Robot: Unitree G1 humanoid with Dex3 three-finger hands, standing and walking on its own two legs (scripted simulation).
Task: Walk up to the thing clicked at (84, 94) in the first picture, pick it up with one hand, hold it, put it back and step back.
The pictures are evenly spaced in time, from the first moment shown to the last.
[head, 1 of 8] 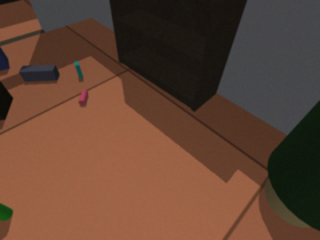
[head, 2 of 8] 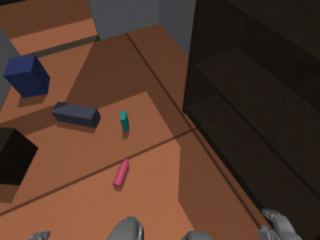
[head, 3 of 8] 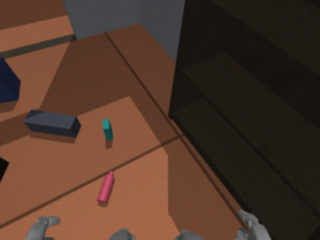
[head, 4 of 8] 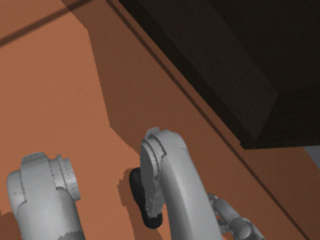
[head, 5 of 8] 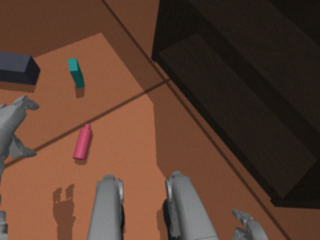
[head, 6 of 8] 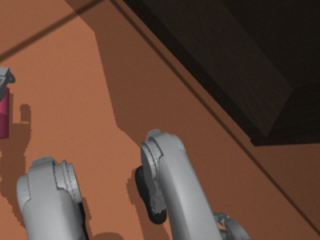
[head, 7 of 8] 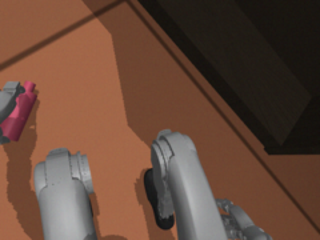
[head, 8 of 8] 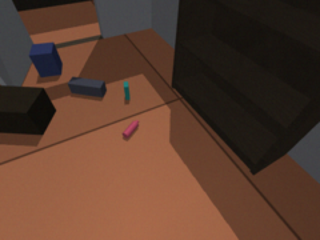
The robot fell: no
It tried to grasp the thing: yes
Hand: left
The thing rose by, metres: 0.00
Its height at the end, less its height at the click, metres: +0.00
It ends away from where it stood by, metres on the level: 0.06
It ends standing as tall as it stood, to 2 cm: yes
